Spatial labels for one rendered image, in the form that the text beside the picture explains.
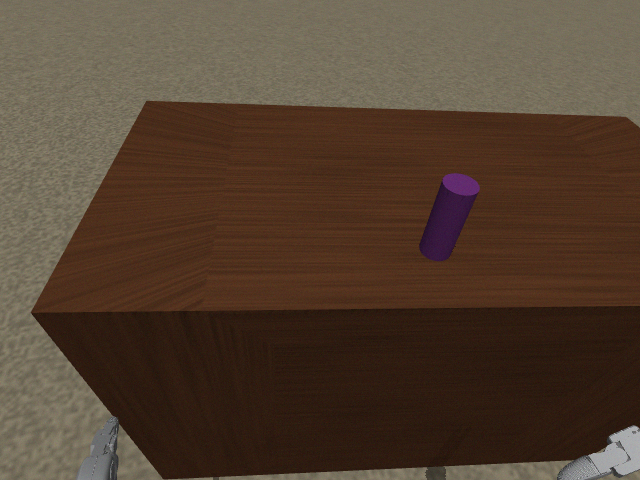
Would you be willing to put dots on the can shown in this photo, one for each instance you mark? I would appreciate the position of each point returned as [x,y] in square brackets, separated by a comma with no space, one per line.
[451,208]

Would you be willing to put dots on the right robot hand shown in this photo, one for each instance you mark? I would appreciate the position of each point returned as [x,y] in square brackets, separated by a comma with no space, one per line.
[621,457]

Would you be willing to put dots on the left robot hand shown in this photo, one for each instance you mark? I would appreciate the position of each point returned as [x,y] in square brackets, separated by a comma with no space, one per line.
[103,461]

